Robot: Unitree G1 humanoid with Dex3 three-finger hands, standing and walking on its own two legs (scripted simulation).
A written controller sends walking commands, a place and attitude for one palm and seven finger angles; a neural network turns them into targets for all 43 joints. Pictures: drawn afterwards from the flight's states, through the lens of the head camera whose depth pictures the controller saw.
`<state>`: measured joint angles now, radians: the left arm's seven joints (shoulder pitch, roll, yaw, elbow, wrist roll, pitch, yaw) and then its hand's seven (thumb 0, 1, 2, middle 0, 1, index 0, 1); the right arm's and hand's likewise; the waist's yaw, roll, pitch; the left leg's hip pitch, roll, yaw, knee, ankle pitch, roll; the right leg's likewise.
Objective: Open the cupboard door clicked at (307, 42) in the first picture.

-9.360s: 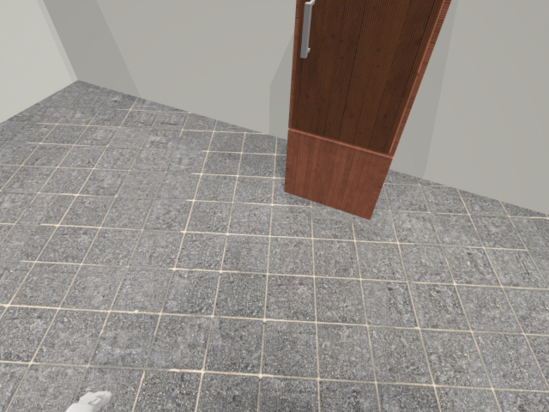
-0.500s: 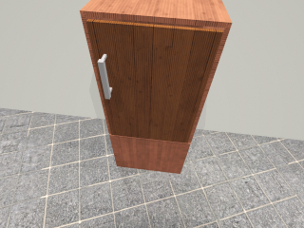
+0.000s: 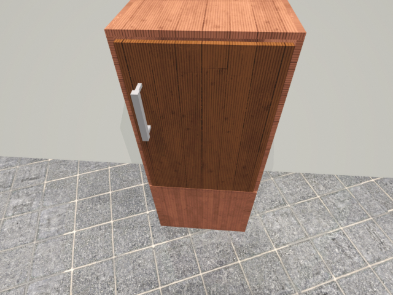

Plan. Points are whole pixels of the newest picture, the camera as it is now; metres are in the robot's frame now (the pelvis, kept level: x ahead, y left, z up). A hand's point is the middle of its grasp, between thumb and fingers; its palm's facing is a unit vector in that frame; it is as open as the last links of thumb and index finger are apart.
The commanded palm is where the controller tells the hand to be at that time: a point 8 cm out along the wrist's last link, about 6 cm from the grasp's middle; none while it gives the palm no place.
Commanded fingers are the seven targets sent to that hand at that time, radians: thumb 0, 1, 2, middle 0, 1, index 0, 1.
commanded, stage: raise the hand with hooked fingers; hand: left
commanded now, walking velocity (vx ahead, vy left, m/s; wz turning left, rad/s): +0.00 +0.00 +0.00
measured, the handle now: (142, 113) +0.56 +0.19 +0.06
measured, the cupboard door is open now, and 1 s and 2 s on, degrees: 0 0 0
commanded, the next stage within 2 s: none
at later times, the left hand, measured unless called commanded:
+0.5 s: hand (119, 287) +0.16 +0.17 -0.05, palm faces -0.04 -1.00 -0.01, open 8.5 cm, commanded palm +0.14 +0.24 -0.03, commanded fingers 0.00 0.39 0.68 -0.24 -0.63 -0.24 -0.63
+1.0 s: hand (89, 246) +0.21 +0.22 +0.01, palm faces +0.06 -1.00 -0.07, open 11.6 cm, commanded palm +0.18 +0.27 +0.01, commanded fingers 0.00 -0.20 0.43 -0.28 -1.00 -0.28 -1.00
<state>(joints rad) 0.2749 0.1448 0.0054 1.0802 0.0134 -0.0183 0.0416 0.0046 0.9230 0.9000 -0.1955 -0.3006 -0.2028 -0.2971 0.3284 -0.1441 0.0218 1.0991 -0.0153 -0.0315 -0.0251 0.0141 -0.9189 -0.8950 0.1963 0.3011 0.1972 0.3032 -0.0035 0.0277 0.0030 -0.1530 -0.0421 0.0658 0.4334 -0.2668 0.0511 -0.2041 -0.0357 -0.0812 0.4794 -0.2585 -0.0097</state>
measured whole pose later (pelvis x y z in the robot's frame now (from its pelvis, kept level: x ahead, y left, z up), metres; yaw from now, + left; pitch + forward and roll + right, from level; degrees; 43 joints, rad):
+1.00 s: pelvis -0.03 -0.02 -0.05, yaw +0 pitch +10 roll -1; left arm 0.30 0.32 0.36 0.11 -0.37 -0.32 -0.36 0.00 0.03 0.53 -0.26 -0.86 -0.27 -0.86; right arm 0.34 -0.25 0.02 0.59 0.04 -0.23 -0.06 0.02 -0.90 -0.89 0.20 0.30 0.20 0.30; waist -0.02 0.02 -0.09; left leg -0.65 0.03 0.03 0.92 -0.45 0.02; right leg -0.66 0.00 -0.12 0.88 -0.40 -0.05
